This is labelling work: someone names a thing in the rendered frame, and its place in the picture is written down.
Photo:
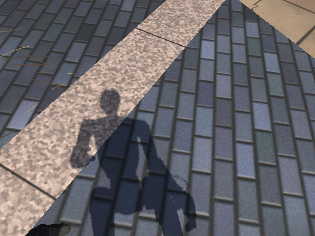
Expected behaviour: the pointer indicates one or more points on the robot left hand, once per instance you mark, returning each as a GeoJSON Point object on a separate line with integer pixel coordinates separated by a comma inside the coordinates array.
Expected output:
{"type": "Point", "coordinates": [57, 229]}

